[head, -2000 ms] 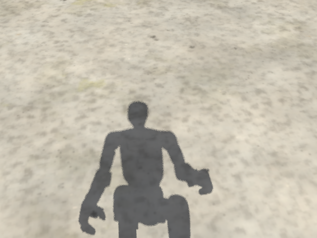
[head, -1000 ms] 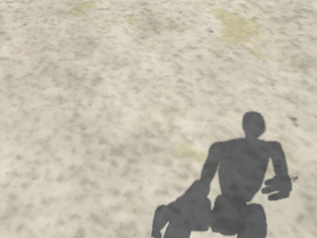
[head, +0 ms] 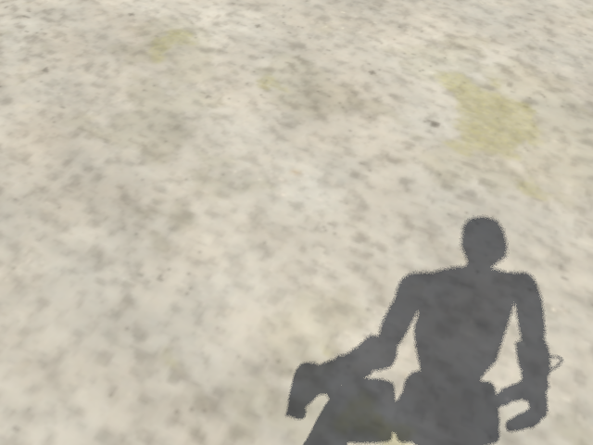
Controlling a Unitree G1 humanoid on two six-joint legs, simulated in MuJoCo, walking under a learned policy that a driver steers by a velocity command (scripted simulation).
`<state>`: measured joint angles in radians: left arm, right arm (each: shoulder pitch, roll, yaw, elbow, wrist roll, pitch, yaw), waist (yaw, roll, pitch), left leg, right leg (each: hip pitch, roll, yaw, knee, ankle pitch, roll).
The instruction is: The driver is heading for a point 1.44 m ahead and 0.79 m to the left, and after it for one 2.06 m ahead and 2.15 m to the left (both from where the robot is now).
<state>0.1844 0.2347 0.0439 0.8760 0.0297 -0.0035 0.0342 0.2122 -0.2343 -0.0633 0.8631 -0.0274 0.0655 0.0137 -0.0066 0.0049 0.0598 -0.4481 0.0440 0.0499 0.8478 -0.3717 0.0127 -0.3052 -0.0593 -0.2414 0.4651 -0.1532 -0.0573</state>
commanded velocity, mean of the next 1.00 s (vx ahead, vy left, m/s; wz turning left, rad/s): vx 0.04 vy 0.00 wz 0.58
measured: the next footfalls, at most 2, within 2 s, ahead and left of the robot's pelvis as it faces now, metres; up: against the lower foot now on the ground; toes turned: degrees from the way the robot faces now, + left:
left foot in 0.10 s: +0.05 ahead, +0.11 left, +0.00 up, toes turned +7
right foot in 0.60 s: +0.07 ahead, -0.08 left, +0.00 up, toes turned +24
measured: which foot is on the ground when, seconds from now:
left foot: up 0.00-0.08, down 0.10-0.60, up 0.62-1.00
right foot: down 0.00-0.08, up 0.10-0.58, down 0.60-1.00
